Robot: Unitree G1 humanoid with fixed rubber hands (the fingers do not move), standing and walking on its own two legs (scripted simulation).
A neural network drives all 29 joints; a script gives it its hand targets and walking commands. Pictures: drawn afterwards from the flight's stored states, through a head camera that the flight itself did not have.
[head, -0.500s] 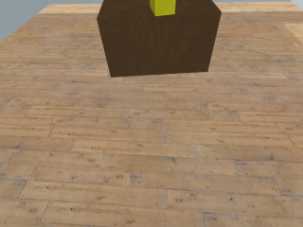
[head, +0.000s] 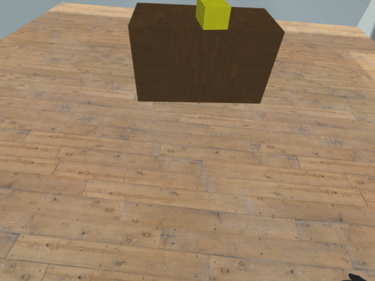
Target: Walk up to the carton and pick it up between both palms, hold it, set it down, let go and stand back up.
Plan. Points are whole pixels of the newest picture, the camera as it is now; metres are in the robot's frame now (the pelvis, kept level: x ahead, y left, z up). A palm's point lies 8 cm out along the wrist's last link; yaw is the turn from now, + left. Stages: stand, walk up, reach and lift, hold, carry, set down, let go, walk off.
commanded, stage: walk up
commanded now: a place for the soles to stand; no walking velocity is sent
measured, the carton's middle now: (212, 12) +1.86 -0.15 -0.05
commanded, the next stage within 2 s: none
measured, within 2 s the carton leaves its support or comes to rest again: neither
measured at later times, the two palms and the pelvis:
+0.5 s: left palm (113, 171) +0.43 +0.24 -0.06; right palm (361, 255) +0.22 -0.40 -0.09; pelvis +0.23 -0.06 +0.00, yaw -3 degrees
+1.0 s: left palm (119, 145) +0.56 +0.25 -0.09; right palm (320, 149) +0.53 -0.40 -0.05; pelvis +0.47 -0.07 +0.01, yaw -2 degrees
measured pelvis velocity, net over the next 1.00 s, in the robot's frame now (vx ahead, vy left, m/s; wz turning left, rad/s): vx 0.47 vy -0.07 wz -0.03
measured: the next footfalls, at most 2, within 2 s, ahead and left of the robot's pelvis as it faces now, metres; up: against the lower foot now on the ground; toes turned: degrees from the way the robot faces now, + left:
right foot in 0.42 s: +0.34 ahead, -0.19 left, +0.00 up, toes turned -6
left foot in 0.82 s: +0.55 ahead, +0.04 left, +0.00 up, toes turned +4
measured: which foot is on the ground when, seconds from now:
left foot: down 0.00-0.46, up 0.48-0.80, down 0.82-1.00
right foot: up 0.00-0.40, down 0.42-0.82, up 0.84-1.00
